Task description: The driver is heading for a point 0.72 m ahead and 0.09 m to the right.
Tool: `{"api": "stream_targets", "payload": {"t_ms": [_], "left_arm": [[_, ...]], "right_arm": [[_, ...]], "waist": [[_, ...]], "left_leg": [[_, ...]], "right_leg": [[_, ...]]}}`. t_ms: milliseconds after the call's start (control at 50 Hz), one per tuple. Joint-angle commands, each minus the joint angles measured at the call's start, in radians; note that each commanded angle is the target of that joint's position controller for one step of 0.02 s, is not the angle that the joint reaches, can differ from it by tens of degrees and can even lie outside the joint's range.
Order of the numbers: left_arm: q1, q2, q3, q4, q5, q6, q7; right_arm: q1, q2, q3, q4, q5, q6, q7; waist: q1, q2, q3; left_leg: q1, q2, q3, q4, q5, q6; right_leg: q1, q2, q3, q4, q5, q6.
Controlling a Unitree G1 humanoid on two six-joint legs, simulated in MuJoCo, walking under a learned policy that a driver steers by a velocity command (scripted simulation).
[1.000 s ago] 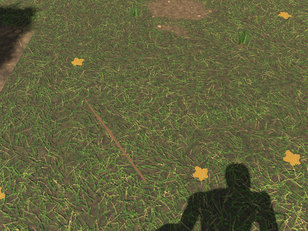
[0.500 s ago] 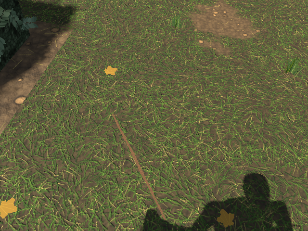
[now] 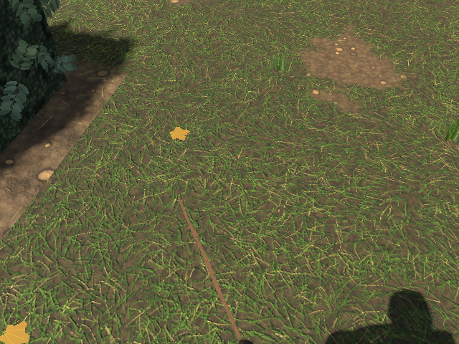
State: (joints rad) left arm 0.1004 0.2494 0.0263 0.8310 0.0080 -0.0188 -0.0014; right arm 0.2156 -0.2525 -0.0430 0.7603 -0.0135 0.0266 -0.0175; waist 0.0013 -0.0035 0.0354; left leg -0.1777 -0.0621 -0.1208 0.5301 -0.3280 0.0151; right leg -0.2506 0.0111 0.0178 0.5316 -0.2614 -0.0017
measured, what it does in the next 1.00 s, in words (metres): stands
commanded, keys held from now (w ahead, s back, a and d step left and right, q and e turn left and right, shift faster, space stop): no key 0.98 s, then w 0.02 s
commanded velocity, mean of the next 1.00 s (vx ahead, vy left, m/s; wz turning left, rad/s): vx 0.00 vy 0.00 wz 0.01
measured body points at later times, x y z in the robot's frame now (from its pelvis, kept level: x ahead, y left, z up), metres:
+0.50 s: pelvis -0.01 -0.01 +0.00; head +0.00 -0.01 +0.45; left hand +0.09 +0.26 -0.13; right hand +0.07 -0.27 -0.13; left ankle -0.03 +0.12 -0.73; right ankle +0.01 -0.12 -0.73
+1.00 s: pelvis -0.01 -0.01 +0.00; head +0.00 -0.02 +0.45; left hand +0.05 +0.24 -0.14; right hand +0.01 -0.27 -0.15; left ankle -0.03 +0.12 -0.73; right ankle +0.01 -0.12 -0.73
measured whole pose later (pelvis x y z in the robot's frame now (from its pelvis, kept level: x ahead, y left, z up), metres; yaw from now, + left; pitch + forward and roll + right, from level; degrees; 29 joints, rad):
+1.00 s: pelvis -0.01 -0.01 +0.00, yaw -1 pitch -2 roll +0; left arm 0.16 0.23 0.02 1.08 0.00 -0.01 0.03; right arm 0.27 -0.21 -0.02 1.05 0.00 -0.01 -0.04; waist 0.01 0.00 0.04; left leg -0.15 -0.04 -0.11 0.47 -0.29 -0.01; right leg -0.24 0.03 0.03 0.48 -0.22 -0.02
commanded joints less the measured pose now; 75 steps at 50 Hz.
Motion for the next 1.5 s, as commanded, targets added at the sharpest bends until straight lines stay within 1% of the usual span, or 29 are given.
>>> {"api": "stream_targets", "payload": {"t_ms": [20, 200, 360, 500, 720, 980, 1000, 1020, 1040, 1060, 1080, 1120, 1140, 1160, 1180, 1200, 1220, 1240, 1260, 1280, 1300, 1320, 1340, 1360, 1380, 1400, 1420, 1460, 1500], "left_arm": [[-0.032, 0.118, 0.027, -0.04, -0.001, -0.01, 0.003], [-0.028, 0.119, 0.025, 0.041, -0.002, -0.006, 0.01], [-0.016, 0.119, 0.023, 0.114, -0.004, -0.003, 0.017], [0.0, 0.117, 0.02, 0.162, -0.004, 0.0, 0.024], [0.031, 0.107, 0.014, 0.204, -0.005, 0.004, 0.03], [0.07, 0.093, 0.009, 0.222, -0.007, 0.006, 0.034], [0.088, 0.082, 0.006, 0.232, -0.006, 0.007, 0.035], [0.092, 0.092, 0.009, 0.234, -0.011, 0.009, 0.037], [0.1, 0.113, 0.016, 0.233, -0.017, 0.01, 0.04], [0.112, 0.126, 0.021, 0.231, -0.021, 0.007, 0.04], [0.135, 0.138, 0.026, 0.23, -0.024, -0.002, 0.039], [0.198, 0.173, 0.041, 0.237, -0.03, -0.021, 0.034], [0.2, 0.183, 0.046, 0.231, -0.03, -0.027, 0.034], [0.166, 0.182, 0.046, 0.213, -0.028, -0.031, 0.032], [0.111, 0.175, 0.045, 0.189, -0.033, -0.032, 0.028], [0.039, 0.165, 0.041, 0.16, -0.042, -0.029, 0.024], [0.001, 0.148, 0.037, 0.141, -0.047, -0.026, 0.021], [-0.012, 0.102, 0.026, 0.126, -0.042, -0.031, 0.018], [-0.019, 0.041, 0.011, 0.101, -0.039, -0.047, 0.012], [-0.041, 0.071, 0.019, 0.076, -0.049, -0.065, 0.012], [-0.021, 0.099, 0.024, 0.082, -0.058, -0.077, 0.007], [0.017, 0.102, 0.026, 0.1, -0.054, -0.084, -0.002], [0.026, 0.106, 0.03, 0.107, -0.042, -0.092, -0.006], [0.007, 0.112, 0.035, 0.103, -0.033, -0.097, -0.009], [-0.011, 0.102, 0.035, 0.096, -0.028, -0.098, -0.014], [-0.034, 0.08, 0.03, 0.087, -0.026, -0.096, -0.019], [-0.066, 0.062, 0.024, 0.072, -0.025, -0.094, -0.022], [-0.154, 0.035, 0.011, 0.033, -0.027, -0.09, -0.026], [-0.223, 0.029, 0.001, 0.001, -0.032, -0.088, -0.031]], "right_arm": [[0.001, -0.107, -0.026, -0.048, 0.0, -0.016, -0.007], [0.017, -0.103, -0.024, 0.006, 0.001, -0.024, -0.016], [0.028, -0.095, -0.02, 0.069, 0.003, -0.029, -0.021], [0.04, -0.088, -0.015, 0.126, 0.005, -0.034, -0.024], [0.063, -0.076, -0.003, 0.204, 0.007, -0.04, -0.026], [0.094, -0.058, 0.01, 0.266, 0.009, -0.043, -0.028], [0.114, -0.044, 0.014, 0.28, 0.009, -0.042, -0.029], [0.118, -0.044, 0.013, 0.284, 0.012, -0.041, -0.03], [0.109, -0.055, 0.01, 0.277, 0.016, -0.041, -0.033], [0.099, -0.058, 0.01, 0.266, 0.019, -0.046, -0.033], [0.087, -0.049, 0.012, 0.256, 0.021, -0.057, -0.031], [0.078, -0.013, 0.019, 0.245, 0.029, -0.084, -0.019], [0.071, -0.02, 0.017, 0.243, 0.03, -0.094, -0.013], [0.085, -0.023, 0.014, 0.248, 0.031, -0.101, -0.007], [0.119, -0.015, 0.013, 0.261, 0.03, -0.106, -0.003], [0.172, -0.003, 0.013, 0.282, 0.031, -0.11, -0.001], [0.223, -0.005, 0.008, 0.309, 0.026, -0.11, -0.001], [0.31, -0.05, -0.007, 0.337, 0.019, -0.109, -0.004], [0.413, -0.142, -0.03, 0.352, 0.027, -0.11, -0.002], [0.406, -0.186, -0.036, 0.346, 0.011, -0.121, 0.007], [0.336, -0.124, -0.021, 0.32, 0.011, -0.134, 0.008], [0.293, -0.087, -0.01, 0.303, 0.018, -0.143, 0.012], [0.266, -0.084, -0.008, 0.288, 0.024, -0.143, 0.017], [0.257, -0.074, -0.004, 0.28, 0.024, -0.139, 0.018], [0.27, -0.052, 0.004, 0.278, 0.017, -0.133, 0.017], [0.289, -0.053, 0.005, 0.281, 0.013, -0.128, 0.013], [0.299, -0.057, 0.006, 0.28, 0.012, -0.121, 0.008], [0.31, -0.079, 0.004, 0.274, 0.009, -0.114, -0.002], [0.334, -0.108, -0.002, 0.274, 0.013, -0.114, -0.007]], "waist": [[0.006, 0.015, -0.066], [0.006, 0.006, -0.042], [0.009, 0.005, -0.025], [0.011, 0.005, -0.013], [0.013, 0.003, -0.003], [0.012, 0.003, 0.004], [0.01, -0.003, -0.018], [0.01, -0.016, -0.003], [0.012, -0.032, 0.019], [0.016, -0.051, 0.052], [0.024, -0.077, 0.076], [0.032, -0.154, 0.065], [0.029, -0.15, 0.066], [0.005, -0.135, 0.066], [-0.03, -0.132, 0.068], [-0.075, -0.129, 0.073], [-0.1, -0.1, 0.084], [-0.119, 0.026, 0.053], [-0.136, 0.254, 0.015], [-0.125, 0.284, 0.089], [-0.082, 0.172, 0.136], [-0.054, 0.129, 0.126], [-0.043, 0.097, 0.101], [-0.041, 0.085, 0.094], [-0.046, 0.081, 0.078], [-0.054, 0.098, 0.073], [-0.061, 0.099, 0.075], [-0.08, 0.095, 0.089], [-0.096, 0.105, 0.106]], "left_leg": [[-0.048, 0.078, -0.064, -0.084, 0.265, 0.017], [-0.036, 0.075, -0.053, -0.104, 0.237, 0.009], [-0.031, 0.068, -0.037, -0.122, 0.21, 0.003], [-0.036, 0.062, -0.024, -0.132, 0.189, -0.002], [-0.048, 0.056, -0.009, -0.142, 0.171, -0.006], [-0.06, 0.054, 0.003, -0.145, 0.163, -0.007], [-0.052, 0.042, 0.016, -0.147, 0.074, -0.006], [-0.073, 0.023, 0.035, -0.129, -0.052, 0.001], [-0.113, 0.009, 0.048, -0.099, -0.181, 0.015], [-0.163, 0.01, 0.05, -0.071, -0.262, 0.029], [-0.215, 0.017, 0.054, -0.027, -0.27, 0.037], [-0.262, 0.023, 0.106, 0.119, -0.143, 0.034], [-0.234, 0.05, 0.106, 0.18, -0.101, 0.038], [-0.189, 0.067, 0.105, 0.194, -0.096, 0.048], [-0.114, 0.075, 0.112, 0.138, -0.098, 0.063], [0.019, 0.068, 0.129, 0.004, -0.08, 0.081], [0.127, 0.046, 0.129, -0.097, -0.034, 0.084], [0.236, 0.13, -0.021, -0.179, -0.078, 0.102], [0.326, 0.323, -0.343, -0.352, -0.285, 0.182], [0.261, 0.437, -0.569, -0.42, -0.39, 0.269], [0.25, 0.43, -0.533, -0.41, -0.362, 0.266], [0.273, 0.389, -0.432, -0.398, -0.258, 0.228], [0.293, 0.358, -0.349, -0.396, -0.143, 0.195], [0.298, 0.338, -0.277, -0.401, -0.017, 0.174], [0.286, 0.311, -0.211, -0.408, 0.086, 0.161], [0.269, 0.293, -0.156, -0.41, 0.185, 0.162], [0.252, 0.273, -0.107, -0.411, 0.25, 0.161], [0.174, 0.241, -0.04, -0.425, 0.294, 0.156], [0.115, 0.239, -0.011, -0.447, 0.295, 0.158]], "right_leg": [[0.1, -0.07, 0.07, -0.06, 0.23, -0.035], [0.094, -0.059, 0.069, -0.089, 0.176, -0.031], [0.084, -0.052, 0.069, -0.114, 0.13, -0.032], [0.077, -0.048, 0.07, -0.129, 0.098, -0.036], [0.071, -0.041, 0.069, -0.14, 0.077, -0.042], [0.069, -0.035, 0.066, -0.141, 0.082, -0.047], [0.076, -0.029, 0.063, -0.154, -0.026, -0.048], [0.06, -0.021, 0.065, -0.16, -0.174, -0.056], [0.035, -0.025, 0.081, -0.165, -0.336, -0.074], [0.009, -0.055, 0.13, -0.189, -0.457, -0.099], [0.012, -0.106, 0.206, -0.225, -0.53, -0.132], [0.054, -0.248, 0.415, -0.333, -0.594, -0.212], [0.013, -0.299, 0.483, -0.367, -0.58, -0.24], [-0.04, -0.307, 0.481, -0.377, -0.549, -0.241], [-0.1, -0.287, 0.426, -0.373, -0.505, -0.219], [-0.188, -0.23, 0.323, -0.349, -0.453, -0.178], [-0.257, -0.152, 0.216, -0.267, -0.377, -0.139], [-0.34, -0.07, 0.109, -0.06, -0.277, -0.094], [-0.472, 0.032, -0.049, 0.248, -0.198, -0.041], [-0.596, 0.017, -0.002, 0.414, -0.284, -0.051], [-0.652, -0.042, 0.049, 0.517, -0.212, -0.062], [-0.674, -0.067, 0.051, 0.546, -0.13, -0.07], [-0.67, -0.087, 0.041, 0.537, -0.06, -0.071], [-0.663, -0.104, 0.034, 0.505, -0.003, -0.064], [-0.633, -0.111, 0.019, 0.473, 0.043, -0.055], [-0.606, -0.107, -0.004, 0.432, 0.078, -0.04], [-0.586, -0.101, -0.023, 0.374, 0.107, -0.025], [-0.5, -0.076, -0.058, 0.231, 0.187, -0.008], [-0.405, -0.048, -0.085, 0.113, 0.249, -0.004]]}}
Velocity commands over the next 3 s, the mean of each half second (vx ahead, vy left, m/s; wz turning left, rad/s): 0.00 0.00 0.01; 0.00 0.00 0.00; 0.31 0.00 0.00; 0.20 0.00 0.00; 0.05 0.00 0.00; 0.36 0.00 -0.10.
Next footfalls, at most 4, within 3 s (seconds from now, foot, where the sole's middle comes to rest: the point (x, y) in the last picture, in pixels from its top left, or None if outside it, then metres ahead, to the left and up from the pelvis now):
1.66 right None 0.39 -0.13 -0.77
2.02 left None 0.39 0.10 -0.77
2.72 left None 0.47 0.12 -0.77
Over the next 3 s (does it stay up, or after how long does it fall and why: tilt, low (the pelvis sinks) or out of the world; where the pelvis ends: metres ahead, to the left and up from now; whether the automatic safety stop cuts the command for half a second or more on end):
stays up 0.53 0.03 0.01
